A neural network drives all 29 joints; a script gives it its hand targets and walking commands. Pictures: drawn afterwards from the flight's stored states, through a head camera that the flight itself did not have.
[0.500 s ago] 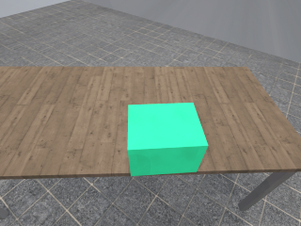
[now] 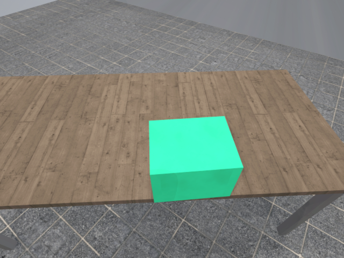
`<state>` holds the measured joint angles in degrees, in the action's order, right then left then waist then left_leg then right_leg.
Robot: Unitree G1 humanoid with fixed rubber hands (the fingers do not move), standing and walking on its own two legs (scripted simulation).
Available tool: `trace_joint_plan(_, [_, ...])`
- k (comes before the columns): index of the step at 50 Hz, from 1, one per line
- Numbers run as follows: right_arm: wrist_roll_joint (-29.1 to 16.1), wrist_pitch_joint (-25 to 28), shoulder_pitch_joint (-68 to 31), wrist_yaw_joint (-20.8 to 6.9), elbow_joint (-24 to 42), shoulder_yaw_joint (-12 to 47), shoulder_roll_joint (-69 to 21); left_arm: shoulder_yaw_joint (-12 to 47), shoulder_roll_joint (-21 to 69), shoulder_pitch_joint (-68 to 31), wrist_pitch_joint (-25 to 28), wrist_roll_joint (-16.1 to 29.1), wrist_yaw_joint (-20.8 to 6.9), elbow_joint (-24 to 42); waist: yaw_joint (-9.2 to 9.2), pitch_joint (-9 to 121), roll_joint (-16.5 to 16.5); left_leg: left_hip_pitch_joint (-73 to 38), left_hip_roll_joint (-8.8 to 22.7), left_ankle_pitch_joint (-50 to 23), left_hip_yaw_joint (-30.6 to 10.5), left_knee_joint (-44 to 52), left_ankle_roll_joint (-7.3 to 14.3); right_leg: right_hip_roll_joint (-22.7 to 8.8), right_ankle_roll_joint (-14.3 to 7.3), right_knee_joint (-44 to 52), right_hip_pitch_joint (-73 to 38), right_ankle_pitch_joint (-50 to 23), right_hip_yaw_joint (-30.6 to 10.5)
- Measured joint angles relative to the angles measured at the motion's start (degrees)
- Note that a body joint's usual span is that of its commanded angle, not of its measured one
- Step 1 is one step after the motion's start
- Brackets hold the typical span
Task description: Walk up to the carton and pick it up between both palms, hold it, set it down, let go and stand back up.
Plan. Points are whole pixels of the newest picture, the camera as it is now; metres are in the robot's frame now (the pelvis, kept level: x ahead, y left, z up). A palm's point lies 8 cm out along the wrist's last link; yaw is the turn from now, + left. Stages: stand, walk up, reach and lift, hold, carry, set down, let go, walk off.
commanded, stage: walk up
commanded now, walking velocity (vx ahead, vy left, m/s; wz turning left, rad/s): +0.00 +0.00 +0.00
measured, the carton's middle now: (189, 158) +0.42 -0.04 -0.07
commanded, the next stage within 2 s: none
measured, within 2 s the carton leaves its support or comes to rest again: neither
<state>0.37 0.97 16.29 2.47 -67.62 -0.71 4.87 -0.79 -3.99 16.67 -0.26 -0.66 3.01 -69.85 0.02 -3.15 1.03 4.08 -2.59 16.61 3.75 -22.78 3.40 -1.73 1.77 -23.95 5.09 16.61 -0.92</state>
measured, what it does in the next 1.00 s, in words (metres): shifts its weight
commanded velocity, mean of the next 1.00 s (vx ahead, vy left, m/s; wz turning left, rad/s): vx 0.00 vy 0.00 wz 0.00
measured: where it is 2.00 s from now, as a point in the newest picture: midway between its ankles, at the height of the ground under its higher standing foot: outside the picture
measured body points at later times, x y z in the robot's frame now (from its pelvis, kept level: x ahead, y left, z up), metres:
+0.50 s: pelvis +0.03 +0.01 -0.01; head +0.05 +0.02 +0.44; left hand +0.00 +0.21 -0.17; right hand -0.01 -0.18 -0.17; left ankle -0.04 +0.08 -0.74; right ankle -0.04 -0.14 -0.74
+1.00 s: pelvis +0.06 +0.01 -0.01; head +0.08 +0.01 +0.44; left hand +0.03 +0.21 -0.18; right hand +0.03 -0.18 -0.17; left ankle -0.04 +0.08 -0.74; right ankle -0.04 -0.14 -0.74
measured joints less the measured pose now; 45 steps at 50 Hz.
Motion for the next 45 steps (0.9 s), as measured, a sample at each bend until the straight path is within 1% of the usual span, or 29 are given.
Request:
trace_joint_plan(13, [0.11, 0.32, 1.13, 0.15, -0.28, 0.56, -0.61, 0.3, -0.12, -0.49, 0.21, 0.35, 0.11, -0.45, 0.06, -0.16, -0.63, -0.26, -0.58, 1.49, 0.39, -0.55, 0.71, -0.57, 0.68, -0.6, -0.14, 1.41, -0.42])
trace_joint_plan(28, [0.2, 0.79, 1.87, 0.49, -0.21, 0.5, -0.89, 0.06, -0.77, -1.15, 0.04, 0.55, 0.55, -0.91, 0.36, 0.57, -0.35, -1.21, -1.44, 3.87, 0.4, -1.53, 1.34, -1.43, 1.3, -2.14, -0.88, 4.13, -0.48])
trace_joint_plan(40, [0.0, 0.58, 1.87, 0.6, 0.05, 0.51, -0.38, 0.35, -1.04, -1.36, -0.07, 0.5, 0.64, -0.54, 0.43, 0.47, -0.65, -2.02, -1.75, 5.64, 0.33, -2.43, 1.34, -1.74, 1.36, -3.75, -1.4, 6.3, -0.43])
trace_joint_plan(45, [-0.03, 0.52, 1.75, 0.64, -0.01, 0.62, -0.18, 0.37, -0.9, -1.34, 0.05, 0.64, 0.8, -0.88, 0.73, 0.54, -0.91, -2.21, -1.56, 6.0, -0.02, -2.38, 1.18, -1.57, 1.25, -3.3, -1.87, 6.56, -0.06])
